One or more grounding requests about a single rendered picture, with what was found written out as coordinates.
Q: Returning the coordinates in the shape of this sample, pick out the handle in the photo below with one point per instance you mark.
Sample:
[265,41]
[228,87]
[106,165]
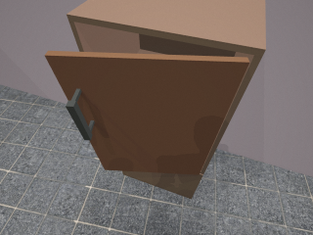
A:
[78,118]

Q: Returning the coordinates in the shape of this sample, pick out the cupboard door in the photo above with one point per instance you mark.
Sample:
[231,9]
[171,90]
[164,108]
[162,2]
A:
[153,112]

